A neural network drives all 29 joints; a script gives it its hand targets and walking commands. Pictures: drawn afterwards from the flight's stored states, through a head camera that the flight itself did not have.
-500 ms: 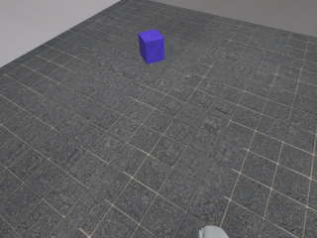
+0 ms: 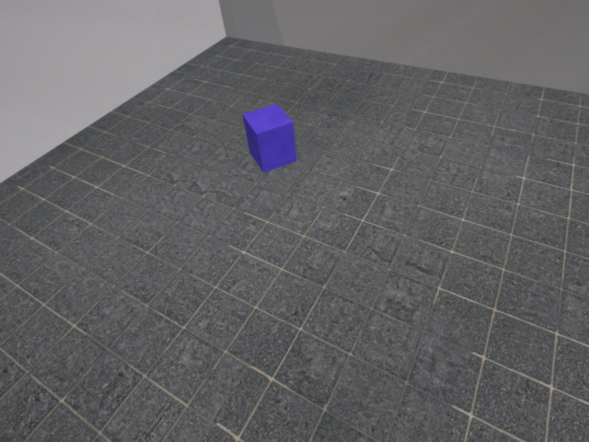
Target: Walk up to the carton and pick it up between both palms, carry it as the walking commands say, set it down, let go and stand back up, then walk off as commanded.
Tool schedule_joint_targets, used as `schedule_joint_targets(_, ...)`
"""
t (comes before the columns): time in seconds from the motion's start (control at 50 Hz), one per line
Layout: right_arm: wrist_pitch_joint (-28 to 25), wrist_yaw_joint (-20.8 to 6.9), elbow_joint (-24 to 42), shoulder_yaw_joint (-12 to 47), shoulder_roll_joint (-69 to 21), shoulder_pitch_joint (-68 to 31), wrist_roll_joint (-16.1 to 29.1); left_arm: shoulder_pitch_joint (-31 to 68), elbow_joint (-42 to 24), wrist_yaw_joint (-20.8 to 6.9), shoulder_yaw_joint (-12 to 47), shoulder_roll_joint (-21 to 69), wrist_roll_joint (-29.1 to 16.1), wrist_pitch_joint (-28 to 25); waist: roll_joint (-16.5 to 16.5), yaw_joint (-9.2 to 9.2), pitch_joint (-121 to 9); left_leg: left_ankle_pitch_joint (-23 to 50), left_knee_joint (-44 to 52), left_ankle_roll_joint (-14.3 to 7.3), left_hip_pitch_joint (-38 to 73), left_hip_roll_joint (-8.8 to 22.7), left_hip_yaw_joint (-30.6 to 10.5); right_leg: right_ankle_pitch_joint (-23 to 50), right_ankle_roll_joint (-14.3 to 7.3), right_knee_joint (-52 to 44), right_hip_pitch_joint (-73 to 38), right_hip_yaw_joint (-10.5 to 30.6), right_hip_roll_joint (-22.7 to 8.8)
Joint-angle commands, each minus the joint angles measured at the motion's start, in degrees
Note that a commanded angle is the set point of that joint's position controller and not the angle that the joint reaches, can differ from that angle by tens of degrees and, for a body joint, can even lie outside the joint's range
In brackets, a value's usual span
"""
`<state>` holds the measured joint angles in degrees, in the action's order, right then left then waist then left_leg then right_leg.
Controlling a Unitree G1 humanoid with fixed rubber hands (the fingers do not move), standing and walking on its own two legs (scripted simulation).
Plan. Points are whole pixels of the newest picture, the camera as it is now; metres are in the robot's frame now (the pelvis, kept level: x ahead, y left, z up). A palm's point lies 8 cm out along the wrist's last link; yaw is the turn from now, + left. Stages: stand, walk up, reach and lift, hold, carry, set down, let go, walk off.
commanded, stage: walk up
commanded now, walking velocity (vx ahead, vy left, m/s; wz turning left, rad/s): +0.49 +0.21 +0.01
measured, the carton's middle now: (270, 138) +1.69 +0.13 -0.65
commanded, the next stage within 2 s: none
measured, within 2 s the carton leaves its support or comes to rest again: neither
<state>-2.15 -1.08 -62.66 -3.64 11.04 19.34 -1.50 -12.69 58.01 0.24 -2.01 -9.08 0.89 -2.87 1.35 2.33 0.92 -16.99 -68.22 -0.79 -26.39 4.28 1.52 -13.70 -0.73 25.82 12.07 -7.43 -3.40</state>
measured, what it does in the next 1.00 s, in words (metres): walks ahead: left foot, then right foot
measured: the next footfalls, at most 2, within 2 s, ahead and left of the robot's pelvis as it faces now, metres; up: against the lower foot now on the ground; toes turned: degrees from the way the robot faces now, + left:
left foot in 0.30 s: +0.33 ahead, +0.20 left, +0.00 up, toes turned +9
right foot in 0.90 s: +0.65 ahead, -0.04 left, +0.00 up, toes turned -5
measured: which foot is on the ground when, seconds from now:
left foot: up 0.00-0.28, down 0.30-0.92, up 0.94-1.00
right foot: down 0.00-0.30, up 0.32-0.88, down 0.90-1.00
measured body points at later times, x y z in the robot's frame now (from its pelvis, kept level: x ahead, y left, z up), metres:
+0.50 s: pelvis +0.26 +0.12 +0.00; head +0.30 +0.13 +0.44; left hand +0.28 +0.37 -0.16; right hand +0.32 -0.12 -0.15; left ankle +0.29 +0.20 -0.74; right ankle +0.22 -0.04 -0.65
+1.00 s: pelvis +0.54 +0.05 -0.01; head +0.58 +0.04 +0.43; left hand +0.67 +0.27 -0.15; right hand +0.44 -0.16 -0.17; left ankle +0.36 +0.19 -0.65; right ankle +0.61 -0.03 -0.74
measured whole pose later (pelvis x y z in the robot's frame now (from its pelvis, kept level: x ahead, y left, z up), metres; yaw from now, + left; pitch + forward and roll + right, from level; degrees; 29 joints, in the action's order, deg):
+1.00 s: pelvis +0.54 +0.05 -0.01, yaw +2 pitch +1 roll +1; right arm -2.8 -0.4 -66.5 -3.0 8.2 25.0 -0.8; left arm -4.7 55.9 -0.5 -1.6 -8.8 1.2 -3.6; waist 0.6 4.7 3.3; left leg -26.1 -62.1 -0.3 -12.7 3.1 1.6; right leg -11.4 -3.2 33.1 23.1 -7.1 -2.7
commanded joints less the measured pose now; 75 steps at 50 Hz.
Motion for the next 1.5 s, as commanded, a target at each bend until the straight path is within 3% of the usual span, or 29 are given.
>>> schedule_joint_targets(0.0, 1.06, -1.36, 3.83, 0.00, -0.61, 1.28, -0.05, -7.96, 0.37, 0.25, -2.14, -7.91, -0.41, -1.86, -7.82, -1.66, 5.36, 9.44, 4.45, 0.68, -8.67, 3.15, -1.01, 12.77, -2.09, -15.03, -1.08, 6.93, -14.03)
schedule_joint_targets(0.14, 1.14, -3.70, 9.46, 0.73, 1.32, -13.20, 0.13, -12.00, 1.10, 0.31, -2.06, -8.89, 0.11, -2.29, -11.41, -3.33, 9.05, 18.71, 30.35, 2.76, -3.27, 1.73, 5.80, 8.71, -1.81, -18.83, 0.24, 1.79, -11.66)
schedule_joint_targets(0.2, 0.32, -3.34, 9.76, -0.15, 3.43, -14.35, -0.15, -15.76, 1.46, 0.29, -2.61, -10.76, 0.28, -2.14, -9.63, -4.30, 5.94, 14.72, 36.19, 1.45, 3.38, 0.07, 7.31, 16.11, -1.64, -13.73, -4.48, 1.97, -13.37)
schedule_joint_targets(0.26, -1.13, -1.85, 5.70, -1.89, 7.31, -0.54, -0.04, -15.64, 0.88, 0.58, -3.27, -10.95, 0.21, -1.81, -2.90, 2.15, -3.87, 10.07, 40.80, -2.41, 22.80, -1.49, 6.05, 23.06, -0.02, 9.42, -1.76, 0.29, -11.34)
schedule_joint_targets(0.28, -1.68, -0.93, 3.25, -3.40, 11.59, 8.62, -0.37, -15.40, 0.02, 0.42, -3.22, -10.20, 0.10, -1.75, 4.74, 5.98, -8.08, 9.78, 43.63, -4.95, 35.29, 4.99, -1.45, 11.32, 1.47, 24.29, 8.72, -0.99, -7.48)
schedule_joint_targets(0.3, -2.08, 0.28, 1.68, -4.67, 17.43, 16.60, -0.53, -15.18, -2.59, -0.10, -2.29, -6.97, 0.29, -1.97, 18.93, 7.54, -14.01, 11.28, 45.88, -8.81, 44.88, 19.68, -19.84, -22.72, 2.84, 40.69, 20.36, 0.77, -1.45)
schedule_joint_targets(0.32, -2.11, 0.76, 1.58, -3.91, 17.83, 16.56, -0.06, -13.52, -2.70, 0.38, -2.41, -6.00, 0.22, -1.49, 14.68, 6.01, -14.48, 11.90, 49.39, -11.41, 45.38, 21.74, -26.48, -21.18, 1.97, 46.16, 25.66, 5.93, -2.23)
schedule_joint_targets(0.38, -3.45, 0.56, 4.01, -1.64, 9.64, 4.63, -0.36, -8.79, 0.37, -0.48, -2.14, -5.60, 0.17, -1.63, -2.49, 1.22, -8.42, 15.43, 49.68, -5.88, 28.38, 17.99, -19.42, -7.22, 0.84, 48.60, 23.12, 9.01, -7.01)
schedule_joint_targets(0.46, -3.76, 0.83, 4.71, -0.36, 6.17, -0.46, 0.53, -8.80, 0.01, -1.44, -1.67, -2.65, 1.32, 0.88, 4.78, -1.96, -1.61, 13.84, 55.59, -5.76, 16.70, 11.45, -9.81, 0.15, 1.82, 42.27, 17.64, 6.68, -7.19)
schedule_joint_targets(0.5, -3.73, 0.99, 3.98, 0.29, 5.07, 0.69, 1.08, -4.53, -1.52, -1.58, -1.87, -2.88, 1.53, 1.93, 4.30, -2.11, 2.53, 11.07, 59.12, -6.33, 15.74, 10.30, -8.56, 2.08, 3.08, 37.77, 19.98, 5.06, -6.94)
schedule_joint_targets(0.66, -4.31, 1.90, 1.44, 0.61, 4.74, 9.73, 0.56, 12.99, -7.44, -2.87, -1.96, -4.79, 0.14, 2.16, 3.85, 1.24, 9.30, 11.67, 62.45, -6.41, 22.87, 10.99, -6.34, 9.27, 5.05, 19.04, 26.04, 3.00, -4.70)
schedule_joint_targets(0.78, -3.75, 2.20, -0.51, 0.29, 5.85, 13.12, 0.32, 19.17, -9.03, -2.58, -1.48, -4.10, -0.19, 0.91, 5.58, 3.36, 6.62, 28.15, 56.30, -7.28, 30.95, 11.53, -3.45, 5.62, 2.86, 8.84, 23.68, 1.40, -2.18)
schedule_joint_targets(0.82, -3.37, 2.20, -1.82, 0.28, 6.11, 13.09, 0.44, 16.81, -8.46, -2.10, -1.55, -4.56, 0.04, 0.51, 7.02, 2.11, 4.53, 37.59, 52.04, -6.36, 31.01, 10.92, -1.17, 3.62, 1.58, 6.18, 18.09, 0.38, -0.66)
schedule_joint_targets(0.86, -2.68, 1.88, -2.45, -0.37, 7.61, 11.22, 0.64, 1.83, -4.16, -0.83, -2.73, -6.96, 0.55, -0.40, 6.46, -4.41, -4.70, 43.83, 34.25, -3.89, 22.76, 7.14, 3.73, 5.37, -0.15, 2.24, -4.86, -1.14, 1.82)
schedule_joint_targets(0.88, -2.56, 1.45, -1.34, -0.53, 7.33, 10.98, 1.90, -11.41, -0.35, 0.38, -4.51, -13.01, 0.99, -0.84, -1.30, -9.56, -14.47, 28.21, 17.92, -1.85, 11.19, 3.49, 5.30, 8.47, -1.82, 1.94, -24.97, 7.19, -6.88)
schedule_joint_targets(0.9, -2.83, 1.05, 1.26, 0.07, 3.63, 12.27, 1.75, -20.73, 2.45, 0.97, -5.80, -21.08, 1.03, -1.02, -21.25, -11.02, -21.68, -14.99, 1.40, 0.25, -4.58, -3.86, 2.12, 14.20, -5.89, -2.98, -38.24, 34.21, -25.58)
schedule_joint_targets(0.92, -2.69, 1.34, 1.04, -1.27, 5.43, 10.72, 1.06, -18.94, 1.71, 1.01, -5.66, -22.84, 0.51, -0.42, -15.82, -9.07, -20.16, -14.25, -5.50, 0.05, -9.09, -1.70, -4.50, 16.54, -8.65, -7.24, -33.46, 42.97, -26.80)
schedule_joint_targets(0.94, -2.34, 1.01, 0.77, -1.39, 5.42, 9.19, 0.88, -12.68, 1.30, 0.84, -4.64, -18.69, -0.37, -0.20, -9.28, -7.02, -13.51, -9.12, -8.08, -0.42, -9.34, 1.42, -5.03, 10.91, -9.10, -8.02, -22.80, 38.63, -24.95)
schedule_joint_targets(0.96, -2.14, 0.62, 0.69, -0.85, 3.52, 6.32, -0.04, -6.78, 0.28, 0.37, -3.46, -14.38, -0.06, -0.63, -3.05, -5.10, -5.76, -3.34, -7.69, -0.78, -8.48, 3.28, -4.71, 6.56, -5.66, -10.14, -11.78, 31.78, -21.95)
schedule_joint_targets(1.0, -1.04, 0.23, 0.66, -0.67, -0.47, 7.32, -0.34, -1.80, -1.19, 0.06, -2.19, -9.93, -0.24, -0.96, -2.83, -2.22, -1.09, 2.43, -2.54, -0.23, -3.21, 4.09, -4.60, 11.59, -3.03, -12.22, -2.77, 19.38, -16.30)
schedule_joint_targets(1.04, 0.00, -0.25, 1.27, -0.69, -1.27, 7.68, -0.15, -4.28, -0.30, -0.19, -1.72, -8.54, -0.71, -1.33, -5.72, -1.44, 0.67, 6.47, 0.39, 0.11, -2.92, 3.16, -3.02, 13.10, -0.98, -13.36, -0.50, 13.30, -13.57)
schedule_joint_targets(1.12, 1.87, -1.26, 4.05, -0.71, 0.10, 1.27, -0.25, -10.92, 2.02, -0.02, -1.27, -8.06, -0.65, -1.98, -8.05, -2.39, 3.10, 10.96, 6.02, 1.90, -8.66, 2.88, -0.25, 20.17, -1.58, -13.53, -2.81, 9.42, -12.67)
schedule_joint_targets(1.24, 2.00, -2.98, 8.71, 0.17, 2.45, -12.31, -0.56, -15.37, 2.43, 0.34, -0.86, -8.66, 0.07, -2.38, -10.46, -4.51, 8.65, 18.63, 21.48, 3.32, -10.60, 3.50, 2.44, 12.96, -2.64, -17.97, -3.68, 8.28, -13.04)
schedule_joint_targets(1.34, 0.47, -3.07, 11.56, 0.32, 3.55, -20.73, -0.25, -20.57, 3.95, 0.87, -1.31, -10.33, 0.42, -2.02, -8.72, -7.40, 8.19, 14.95, 35.56, 2.96, -6.28, 1.64, 5.98, 18.91, -3.54, -16.01, -12.17, 7.25, -14.31)
schedule_joint_targets(1.38, -0.16, -2.46, 10.77, -0.14, 4.70, -16.76, -0.18, -18.93, 3.78, 1.08, -1.67, -11.27, 0.55, -1.85, -9.76, -5.02, 5.39, 11.64, 38.72, 0.89, 2.44, 0.60, 5.87, 26.39, -2.84, -10.46, -11.31, 5.12, -14.21)
schedule_joint_targets(1.42, -1.05, -1.47, 7.79, -1.34, 7.35, -6.69, -0.12, -18.15, 3.33, 1.28, -2.14, -11.37, 0.41, -1.55, -6.06, -0.86, -1.97, 8.20, 41.86, -1.58, 17.62, -0.85, 5.79, 29.85, -1.80, 3.84, -7.96, 3.53, -12.84)
schedule_joint_targets(1.44, -1.74, -0.71, 5.25, -2.52, 10.25, 2.28, -0.36, -17.55, 2.40, 1.17, -2.07, -10.72, 0.13, -1.54, -1.53, 2.80, -7.04, 9.29, 44.25, -3.83, 31.48, 1.80, 2.87, 22.56, -0.28, 16.66, 0.61, 2.21, -10.18)
schedule_joint_targets(1.46, -2.27, 0.27, 2.68, -4.27, 16.41, 12.04, -0.68, -17.99, 0.06, 0.64, -1.08, -7.60, 0.22, -1.94, 12.48, 5.52, -14.11, 14.06, 45.27, -8.27, 45.58, 17.61, -14.93, -10.62, 1.97, 34.14, 14.73, 1.77, -3.67)
schedule_joint_targets(1.48, -2.32, 0.77, 2.04, -4.28, 19.11, 16.40, -0.05, -15.66, -1.73, 0.68, -1.22, -6.64, 0.55, -1.62, 15.29, 4.97, -16.77, 16.47, 48.30, -10.60, 48.93, 22.67, -26.42, -23.16, 2.07, 43.24, 21.84, 5.59, -0.97)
